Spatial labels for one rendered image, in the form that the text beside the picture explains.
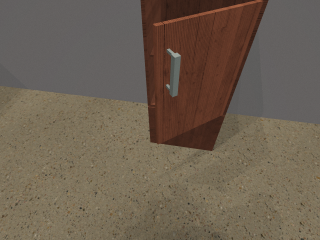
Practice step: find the cupboard door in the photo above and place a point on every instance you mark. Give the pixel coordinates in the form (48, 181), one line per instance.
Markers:
(212, 45)

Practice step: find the handle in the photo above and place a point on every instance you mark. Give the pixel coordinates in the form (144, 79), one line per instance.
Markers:
(174, 73)

